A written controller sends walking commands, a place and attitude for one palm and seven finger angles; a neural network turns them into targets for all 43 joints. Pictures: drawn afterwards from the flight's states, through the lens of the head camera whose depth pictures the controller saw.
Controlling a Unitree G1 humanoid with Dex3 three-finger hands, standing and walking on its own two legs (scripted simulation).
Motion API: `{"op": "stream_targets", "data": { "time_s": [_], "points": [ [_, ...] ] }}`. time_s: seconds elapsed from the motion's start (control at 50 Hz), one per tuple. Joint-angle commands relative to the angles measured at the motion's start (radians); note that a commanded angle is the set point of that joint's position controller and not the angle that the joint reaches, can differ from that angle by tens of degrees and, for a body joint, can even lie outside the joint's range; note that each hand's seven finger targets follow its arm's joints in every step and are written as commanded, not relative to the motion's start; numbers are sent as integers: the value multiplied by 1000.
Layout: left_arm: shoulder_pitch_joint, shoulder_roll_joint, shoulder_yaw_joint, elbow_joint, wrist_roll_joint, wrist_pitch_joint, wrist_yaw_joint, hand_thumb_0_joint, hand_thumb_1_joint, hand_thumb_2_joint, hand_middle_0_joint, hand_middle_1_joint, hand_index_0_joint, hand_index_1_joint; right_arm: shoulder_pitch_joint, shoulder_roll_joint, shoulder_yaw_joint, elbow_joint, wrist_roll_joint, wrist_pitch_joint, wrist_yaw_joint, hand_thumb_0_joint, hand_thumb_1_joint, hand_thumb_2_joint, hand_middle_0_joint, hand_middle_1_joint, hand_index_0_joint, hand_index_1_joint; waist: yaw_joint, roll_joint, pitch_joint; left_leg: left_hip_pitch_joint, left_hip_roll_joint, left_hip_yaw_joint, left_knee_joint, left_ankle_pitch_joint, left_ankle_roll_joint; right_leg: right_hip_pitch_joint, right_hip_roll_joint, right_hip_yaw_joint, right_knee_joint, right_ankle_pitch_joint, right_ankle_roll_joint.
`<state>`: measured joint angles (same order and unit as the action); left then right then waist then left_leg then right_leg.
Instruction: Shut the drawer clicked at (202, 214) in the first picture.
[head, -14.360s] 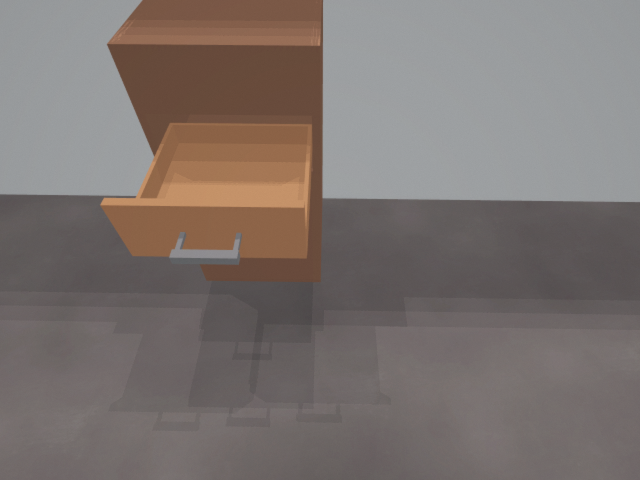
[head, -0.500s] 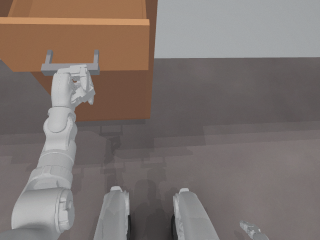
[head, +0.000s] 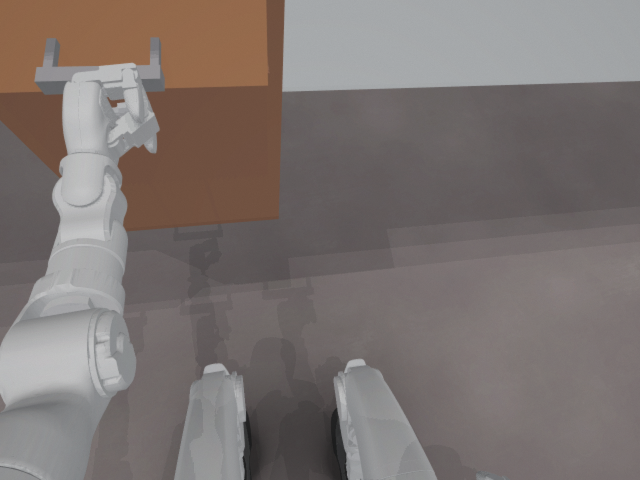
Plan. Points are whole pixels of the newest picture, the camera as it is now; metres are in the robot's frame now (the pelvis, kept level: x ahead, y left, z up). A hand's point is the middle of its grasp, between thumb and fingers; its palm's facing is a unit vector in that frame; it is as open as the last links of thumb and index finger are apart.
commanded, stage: push the drawer shut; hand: left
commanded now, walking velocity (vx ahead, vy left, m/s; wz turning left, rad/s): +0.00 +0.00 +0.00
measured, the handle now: (104, 64) +0.61 +0.22 +0.04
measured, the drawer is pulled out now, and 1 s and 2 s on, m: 0.03 0.00 0.00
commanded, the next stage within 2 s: pull the fist back off the drawer in 0.68 s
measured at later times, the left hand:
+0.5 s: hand (141, 97) +0.56 +0.17 +0.04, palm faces +0.03 -1.00 -0.05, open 2.9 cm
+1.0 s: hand (134, 92) +0.57 +0.18 +0.04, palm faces +0.02 -1.00 -0.06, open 3.2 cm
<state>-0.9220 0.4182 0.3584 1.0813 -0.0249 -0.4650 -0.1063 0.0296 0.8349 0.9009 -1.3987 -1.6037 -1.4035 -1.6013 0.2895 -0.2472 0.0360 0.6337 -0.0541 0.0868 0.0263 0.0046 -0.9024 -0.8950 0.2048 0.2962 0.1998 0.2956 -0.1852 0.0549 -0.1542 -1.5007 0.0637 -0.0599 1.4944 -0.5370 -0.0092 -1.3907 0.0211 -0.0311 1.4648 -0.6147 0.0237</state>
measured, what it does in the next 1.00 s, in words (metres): stands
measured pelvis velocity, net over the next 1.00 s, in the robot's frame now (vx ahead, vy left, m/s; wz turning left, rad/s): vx -0.03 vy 0.01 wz -0.03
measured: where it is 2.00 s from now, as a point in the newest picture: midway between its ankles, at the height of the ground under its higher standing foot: (295, 471)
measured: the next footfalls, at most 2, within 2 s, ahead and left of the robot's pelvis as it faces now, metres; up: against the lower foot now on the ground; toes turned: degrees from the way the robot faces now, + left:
none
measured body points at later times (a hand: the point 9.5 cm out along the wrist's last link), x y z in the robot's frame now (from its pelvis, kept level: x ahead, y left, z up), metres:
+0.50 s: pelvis -0.01 +0.00 -0.02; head +0.19 +0.04 +0.38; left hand +0.56 +0.23 +0.04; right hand +0.00 -0.26 -0.12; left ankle +0.06 +0.12 -0.56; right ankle +0.03 -0.14 -0.56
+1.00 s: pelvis -0.03 +0.01 -0.03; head +0.17 +0.06 +0.37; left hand +0.56 +0.23 +0.05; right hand -0.04 -0.25 -0.12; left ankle +0.06 +0.12 -0.56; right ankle +0.03 -0.14 -0.56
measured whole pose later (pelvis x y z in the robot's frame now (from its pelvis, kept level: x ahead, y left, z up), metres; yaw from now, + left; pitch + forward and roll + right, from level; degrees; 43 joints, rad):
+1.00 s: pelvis -0.03 +0.01 -0.03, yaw -2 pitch +34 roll -8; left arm -1.25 0.63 0.31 1.25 0.05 -0.33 -0.11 0.01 0.58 0.94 -1.40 -1.60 -1.40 -1.60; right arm 0.32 -0.24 0.11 0.66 -0.07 0.00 0.00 0.00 -0.90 -0.89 0.21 0.30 0.20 0.30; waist -0.28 0.04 -0.13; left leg -1.69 0.05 -0.11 1.57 -0.48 0.00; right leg -1.54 0.03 -0.07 1.51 -0.56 0.03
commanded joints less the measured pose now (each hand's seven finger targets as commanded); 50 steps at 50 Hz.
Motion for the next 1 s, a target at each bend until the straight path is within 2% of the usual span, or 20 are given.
{"op": "stream_targets", "data": {
  "time_s": [0.0,0.02,0.1,0.14,0.18,0.2,0.22,0.26,0.32,0.36,0.44,0.5,0.54,0.58,0.6,0.62,0.74,0.88,0.9,0.98],
  "points": [
    [-540,235,23,-206,1,-68,18,0,900,900,-1400,-1600,-1400,-1600,175,-189,-63,-40,-3,-7,-7,0,-900,-900,200,300,200,300,-55,111,-570,550,-28,-21,-144,231,47,124,34,-22,-219,213,-47],
    [-540,253,37,-188,5,-67,19,0,900,900,-1400,-1600,-1400,-1600,181,-190,-61,-41,-3,-9,-8,0,-900,-900,200,300,200,300,-50,117,-570,541,-30,-21,-139,235,48,120,35,-22,-212,213,-50],
    [-608,281,35,-158,22,-52,18,0,900,900,-1400,-1600,-1400,-1600,190,-194,-55,-34,-6,-6,-9,0,-900,-900,200,300,200,300,-70,132,-564,517,-27,-23,-127,212,50,101,36,-21,-212,196,-49],
    [-639,306,47,-160,25,-50,17,0,900,900,-1400,-1600,-1400,-1600,200,-198,-52,-31,-9,-7,-8,0,-900,-900,200,300,200,300,-72,169,-588,545,-25,-30,-121,240,49,80,37,-26,-200,209,-52],
    [-659,315,45,-162,27,-42,13,0,900,900,-1400,-1600,-1400,-1600,206,-199,-51,-31,-11,-4,-8,0,-900,-900,200,300,200,300,-82,164,-608,544,-23,-31,-111,262,52,87,39,-24,-199,227,-50],
    [-656,332,59,-163,28,-38,11,0,900,900,-1400,-1600,-1400,-1600,210,-197,-50,-33,-12,-3,-6,0,-900,-900,200,300,200,300,-69,185,-619,541,-24,-27,-107,278,51,101,39,-23,-195,237,-53],
    [-663,318,49,-167,28,-36,7,0,900,900,-1400,-1600,-1400,-1600,211,-197,-50,-35,-12,-4,-4,0,-900,-900,200,300,200,300,-76,191,-633,560,-22,-33,-105,294,51,86,40,-27,-188,245,-54],
    [-677,354,72,-145,29,-21,4,0,900,900,-1400,-1600,-1400,-1600,218,-202,-48,-31,-11,3,-6,0,-900,-900,200,300,200,300,-88,154,-604,525,-17,-33,-99,279,53,86,42,-28,-193,238,-49],
    [-776,337,39,-150,37,-6,8,0,900,900,-1400,-1600,-1400,-1600,224,-199,-43,-23,-10,-3,-10,0,-900,-900,200,300,200,300,-114,183,-583,502,-22,-37,-93,224,58,46,42,-28,-189,201,-48],
    [-809,356,39,-136,43,4,15,0,900,900,-1400,-1600,-1400,-1600,228,-207,-41,-16,-12,-6,-14,0,-900,-900,200,300,200,300,-128,180,-575,496,-21,-45,-94,183,57,22,42,-32,-192,173,-47],
    [-874,351,11,-159,49,9,19,0,900,900,-1400,-1600,-1400,-1600,232,-207,-37,-9,-16,-20,-18,0,-900,-900,200,300,200,300,-139,247,-616,535,-22,-53,-91,181,55,-9,43,-34,-186,167,-52],
    [-925,355,-8,-168,53,17,22,0,900,900,-1400,-1600,-1400,-1600,229,-210,-32,-6,-16,-28,-22,0,-900,-900,200,300,200,300,-155,249,-610,524,-23,-60,-93,134,56,-28,44,-35,-185,140,-52],
    [-944,355,-16,-164,54,21,25,0,900,900,-1400,-1600,-1400,-1600,229,-213,-27,-2,-17,-37,-24,0,-900,-900,200,300,200,300,-160,286,-609,542,-22,-68,-100,117,53,-55,43,-39,-183,132,-54],
    [-942,368,-16,-125,56,37,28,0,900,900,-1400,-1600,-1400,-1600,224,-216,-20,1,-14,-43,-28,0,-900,-900,200,300,200,300,-170,256,-573,505,-21,-71,-106,66,55,-63,45,-41,-185,107,-53],
    [-959,392,-9,-141,57,36,29,0,900,900,-1400,-1600,-1400,-1600,223,-218,-18,1,-15,-47,-33,0,-900,-900,200,300,200,300,-170,268,-578,498,-20,-69,-105,56,56,-59,43,-37,-186,102,-52],
    [-976,381,-23,-145,61,34,30,0,900,900,-1400,-1600,-1400,-1600,222,-216,-15,-1,-15,-54,-34,0,-900,-900,200,300,200,300,-170,303,-586,515,-21,-76,-111,49,53,-83,43,-40,-178,96,-56],
    [-995,360,-52,-119,58,57,40,0,900,900,-1400,-1600,-1400,-1600,210,-227,-5,14,-13,-83,-46,0,-900,-900,200,300,200,300,-194,309,-551,516,-9,-101,-142,-54,51,-132,38,-47,-182,60,-52],
    [-985,382,-33,-109,59,70,37,0,900,900,-1400,-1600,-1400,-1600,227,-226,-4,11,-16,-99,-44,0,-900,-900,200,300,200,300,-182,300,-562,496,-13,-98,-139,-54,49,-112,39,-47,-179,63,-55],
    [-971,369,-36,-86,56,78,36,0,900,900,-1400,-1600,-1400,-1600,226,-224,-4,11,-15,-100,-42,0,-900,-900,200,300,200,300,-185,280,-544,471,-15,-94,-138,-68,51,-106,41,-46,-184,54,-55],
    [-956,365,-29,-89,59,80,33,0,900,900,-1400,-1600,-1400,-1600,234,-227,-8,7,-18,-96,-36,0,-900,-900,200,300,200,300,-172,288,-542,483,-13,-105,-146,-72,46,-121,39,-53,-174,56,-58]
  ]
}}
